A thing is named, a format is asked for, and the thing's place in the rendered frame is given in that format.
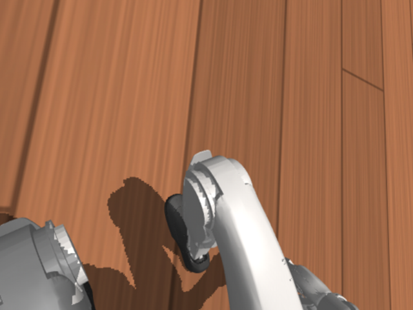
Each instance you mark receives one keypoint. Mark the left robot foot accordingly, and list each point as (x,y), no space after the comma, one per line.
(89,292)

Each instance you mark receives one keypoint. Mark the right robot arm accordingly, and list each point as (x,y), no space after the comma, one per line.
(335,301)

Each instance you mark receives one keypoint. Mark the right robot hand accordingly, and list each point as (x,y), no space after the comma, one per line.
(310,287)

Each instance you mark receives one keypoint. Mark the right robot foot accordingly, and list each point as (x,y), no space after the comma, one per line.
(178,230)

